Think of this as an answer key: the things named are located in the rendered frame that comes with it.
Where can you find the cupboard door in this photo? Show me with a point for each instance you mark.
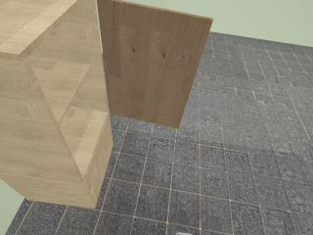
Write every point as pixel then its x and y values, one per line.
pixel 151 57

